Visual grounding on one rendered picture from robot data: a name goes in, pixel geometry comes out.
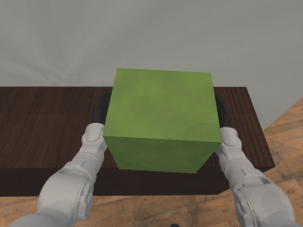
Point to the robot left upper arm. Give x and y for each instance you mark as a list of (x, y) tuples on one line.
[(66, 199)]

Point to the right robot forearm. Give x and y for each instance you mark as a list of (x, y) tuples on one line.
[(235, 166)]

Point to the left robot forearm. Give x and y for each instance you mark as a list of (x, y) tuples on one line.
[(90, 157)]

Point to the pedestal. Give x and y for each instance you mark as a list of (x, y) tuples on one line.
[(41, 129)]

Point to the carton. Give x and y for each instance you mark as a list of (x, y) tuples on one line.
[(162, 120)]

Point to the robot right hand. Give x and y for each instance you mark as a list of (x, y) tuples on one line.
[(223, 112)]

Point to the robot left hand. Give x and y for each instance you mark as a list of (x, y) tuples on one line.
[(99, 113)]

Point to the robot right upper arm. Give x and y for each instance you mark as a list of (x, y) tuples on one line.
[(263, 205)]

